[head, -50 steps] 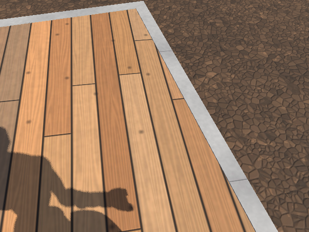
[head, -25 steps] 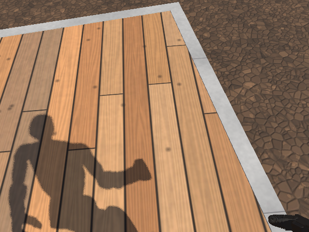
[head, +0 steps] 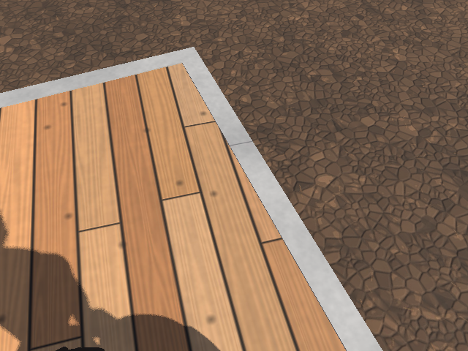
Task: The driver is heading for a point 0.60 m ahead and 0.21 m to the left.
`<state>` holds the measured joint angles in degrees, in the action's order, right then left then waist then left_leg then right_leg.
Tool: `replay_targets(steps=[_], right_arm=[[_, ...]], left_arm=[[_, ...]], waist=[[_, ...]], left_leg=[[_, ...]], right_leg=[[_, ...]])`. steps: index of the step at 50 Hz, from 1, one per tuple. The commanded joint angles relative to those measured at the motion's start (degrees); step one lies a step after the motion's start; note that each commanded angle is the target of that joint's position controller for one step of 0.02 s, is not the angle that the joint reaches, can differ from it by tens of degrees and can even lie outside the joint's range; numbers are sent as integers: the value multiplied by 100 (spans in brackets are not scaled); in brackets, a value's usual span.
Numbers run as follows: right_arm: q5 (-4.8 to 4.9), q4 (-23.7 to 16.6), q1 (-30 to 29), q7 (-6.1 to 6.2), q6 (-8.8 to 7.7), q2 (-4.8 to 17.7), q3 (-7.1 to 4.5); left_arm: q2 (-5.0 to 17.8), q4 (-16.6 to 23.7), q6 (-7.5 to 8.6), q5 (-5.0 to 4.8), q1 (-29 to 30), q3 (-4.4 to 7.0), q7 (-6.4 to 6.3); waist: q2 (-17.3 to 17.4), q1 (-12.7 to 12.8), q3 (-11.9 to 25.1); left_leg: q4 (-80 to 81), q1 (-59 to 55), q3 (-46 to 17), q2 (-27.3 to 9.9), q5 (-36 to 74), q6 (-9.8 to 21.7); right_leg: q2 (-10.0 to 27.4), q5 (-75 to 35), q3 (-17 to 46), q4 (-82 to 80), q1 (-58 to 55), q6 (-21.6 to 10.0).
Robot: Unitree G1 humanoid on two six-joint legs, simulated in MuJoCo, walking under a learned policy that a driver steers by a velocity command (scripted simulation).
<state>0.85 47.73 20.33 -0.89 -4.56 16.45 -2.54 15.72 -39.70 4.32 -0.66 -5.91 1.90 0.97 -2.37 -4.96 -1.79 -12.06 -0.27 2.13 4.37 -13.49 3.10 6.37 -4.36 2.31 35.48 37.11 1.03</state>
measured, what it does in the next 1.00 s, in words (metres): walks ahead, turning left: right foot, then left foot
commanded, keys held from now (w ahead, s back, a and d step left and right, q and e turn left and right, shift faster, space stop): w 0.14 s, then w+q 0.64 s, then no key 0.22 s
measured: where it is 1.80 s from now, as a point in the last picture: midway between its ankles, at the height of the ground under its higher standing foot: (191, 284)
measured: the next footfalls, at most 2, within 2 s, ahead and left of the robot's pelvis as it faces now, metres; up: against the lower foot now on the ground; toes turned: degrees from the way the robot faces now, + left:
right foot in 0.12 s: +0.26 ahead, -0.14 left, +0.00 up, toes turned -1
left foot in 0.68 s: +0.53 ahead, +0.11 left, +0.00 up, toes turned +17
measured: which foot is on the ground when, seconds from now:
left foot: down 0.00-0.14, up 0.16-0.66, down 0.68-1.00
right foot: up 0.00-0.10, down 0.12-0.68, up 0.70-1.00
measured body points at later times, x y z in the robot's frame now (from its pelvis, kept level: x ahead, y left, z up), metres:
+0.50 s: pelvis +0.28 -0.05 +0.00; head +0.31 -0.05 +0.45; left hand +0.29 +0.23 -0.12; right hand +0.48 -0.29 -0.11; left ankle +0.44 +0.14 -0.68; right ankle +0.22 -0.14 -0.74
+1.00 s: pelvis +0.54 +0.05 +0.00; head +0.58 +0.08 +0.45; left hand +0.63 +0.36 -0.10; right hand +0.73 -0.18 -0.10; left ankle +0.49 +0.10 -0.74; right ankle +0.76 -0.05 -0.69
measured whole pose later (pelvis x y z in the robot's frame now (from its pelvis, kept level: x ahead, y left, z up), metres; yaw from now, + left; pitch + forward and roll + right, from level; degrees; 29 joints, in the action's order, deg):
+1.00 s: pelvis +0.54 +0.05 +0.00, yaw +23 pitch +2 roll +0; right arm 0.4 42.1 14.9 0.6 -1.7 15.8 -3.2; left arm 17.0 -40.7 5.0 0.5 -4.8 2.5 0.1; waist -2.5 -2.9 -3.8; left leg -19.8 9.0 -4.0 6.7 -11.8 5.3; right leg 4.5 0.8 3.8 40.3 36.8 3.5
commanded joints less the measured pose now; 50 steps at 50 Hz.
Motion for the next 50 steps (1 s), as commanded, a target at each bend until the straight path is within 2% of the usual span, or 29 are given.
replay_targets(steps=[1,4,5,6,7,8,9,10,11,12,14,17,19,23,28,31,32,33,34,35,36,37,38,39,40,41,44,47,50], right_arm=[[47,-154,177,52,38,1051,-259],[57,-93,123,96,144,1152,-300],[52,-106,2,108,181,1169,-295],[4,-135,12,125,201,997,-221],[-184,-304,122,143,183,609,-57],[-45,-337,895,84,59,51,94],[107,-258,395,51,-23,765,-55],[217,-424,-156,30,-69,972,-134],[176,-463,-399,53,-71,876,-120],[94,-468,-487,59,-36,813,-145],[111,-365,-195,52,106,624,-146],[89,-419,-327,84,250,443,-136],[63,-514,-575,81,251,410,-137],[29,-731,-1249,-54,179,251,-71],[36,-1195,-2009,-231,166,188,-33],[47,-1319,-1753,-299,203,404,-151],[55,-1252,-1310,-290,227,567,-246],[67,-1082,-523,-240,240,825,-400],[65,-868,422,-129,294,1223,-591],[95,-875,361,-58,277,1837,-683],[53,-1047,505,-79,191,1461,-563],[4,-1009,301,-89,126,1141,-477],[24,-1039,-60,-88,88,989,-432],[31,-1103,-446,-83,82,811,-377],[-58,-1217,-739,-53,77,656,-312],[-99,-1275,-867,-28,84,630,-296],[-95,-1116,-805,72,79,812,-325],[-45,-968,-699,173,183,826,-316],[-39,-782,-411,225,273,795,-278]], left_arm=[[404,591,131,-37,707,82,107],[600,582,141,-24,421,160,156],[738,447,141,-9,-117,245,137],[1020,194,131,3,-1010,390,82],[1482,46,87,51,-2022,497,10],[1707,-16,88,84,-2027,523,60],[1039,72,96,42,-1898,374,59],[847,93,106,48,-1536,300,36],[764,107,115,76,-1196,266,36],[616,99,136,97,-953,233,43],[516,40,231,148,-777,228,39],[618,-137,319,151,-760,283,11],[668,-238,307,170,-809,305,-33],[806,-357,244,128,-875,330,-113],[991,-624,24,9,-1318,411,-159],[1198,-584,-123,-30,-1166,475,-228],[1263,-552,-176,-34,-1102,493,-258],[1282,-516,-212,-55,-986,488,-283],[1156,-436,-177,-11,-982,423,-308],[236,-147,-25,209,-1615,142,-193],[576,-69,224,27,-1174,148,-95],[902,125,358,-197,-530,234,-36],[854,185,426,-160,-400,205,-53],[854,127,430,3,-383,229,-97],[927,80,365,76,-516,276,-109],[921,54,279,104,-647,291,-110],[590,30,109,160,-738,205,-149],[382,102,84,148,-294,109,-131],[440,185,122,91,143,114,-36]], waist=[[485,-7,-329],[650,274,-72],[660,617,276],[565,1020,924],[-281,1293,1879],[-1698,816,2413],[-826,1120,1931],[-513,1086,1141],[-63,905,756],[-47,762,440],[-274,526,372],[-133,454,76],[-71,504,-44],[3,754,-227],[86,986,-432],[-199,655,-38],[-285,380,256],[-225,-82,671],[164,-538,1171],[1729,188,1590],[1147,-161,2427],[808,-283,1588],[391,-20,1002],[175,231,631],[291,443,471],[335,564,425],[365,653,379],[622,447,514],[702,180,608]], left_leg=[[257,106,-782,-1764,1400,850],[-357,-397,-802,-1900,2569,675],[-1045,-354,-631,-1736,3499,565],[-2173,101,-395,-1426,3678,384],[-4109,1329,-126,-1012,1794,154],[-5731,3484,-510,-11,-1940,-115],[-6229,4101,-1107,-334,-1923,-59],[-6178,4312,-997,-582,-1363,0],[-5933,4113,-876,-849,-863,-42],[-5611,3962,-873,-999,-529,-100],[-5439,3445,-887,-1142,-151,-206],[-5113,3709,-947,-1150,263,-343],[-4572,3973,-990,-1119,807,-399],[-3177,3774,-513,-1039,1827,-349],[-2416,4173,-131,-930,1404,-92],[-2370,3462,311,-494,581,218],[-2405,2872,438,-276,327,357],[-2119,1747,446,-63,487,554],[-1854,20,-302,-354,651,839],[-1618,-2050,-3408,-1898,135,1909],[-691,-2534,-5120,-2377,-694,2309],[-478,-2000,-4260,-2204,-409,1939],[-475,-1137,-3523,-1946,116,1711],[-433,-334,-2969,-1707,804,1549],[-369,247,-2530,-1588,1842,1487],[-328,615,-2263,-1520,2667,1466],[-366,1315,-1363,-1263,4454,1335],[-511,1453,-768,-833,4300,943],[-637,1103,-957,-963,3561,779]], right_leg=[[-158,64,-77,-450,-106,-131],[-357,791,-191,-675,-609,-376],[-542,818,-374,-840,-1396,-518],[-515,692,-369,-790,-2770,-715],[689,480,1027,-557,-4524,-1089],[1704,1957,3759,-1384,-5998,-1937],[1566,2644,3647,-1722,-5665,-1683],[1409,2347,2691,-1819,-4933,-1449],[1185,1730,2073,-1965,-4204,-1334],[970,1299,1577,-2158,-3694,-1278],[794,841,967,-2504,-3164,-1241],[772,194,274,-2779,-2917,-1275],[710,-55,-119,-2850,-3040,-1237],[559,-150,-837,-2950,-3196,-1035],[930,-872,-1120,-2545,-4274,-978],[973,-3257,-1344,-1603,-4604,-800],[932,-3979,-1401,-913,-4568,-735],[778,-3975,-1503,157,-4169,-594],[533,-2578,-1508,1754,-2943,-360],[-655,3248,-1155,3869,-202,41],[-937,3950,251,4645,581,-3],[-598,3378,400,4499,1030,-142],[-343,2848,349,3956,891,-211],[-165,2592,301,3437,552,-163],[-40,2406,286,3219,118,-87],[-14,2361,229,3087,-179,11],[-133,1935,-76,2209,-557,285],[-362,628,-236,853,-983,318],[-511,-261,-152,-11,-1181,233]])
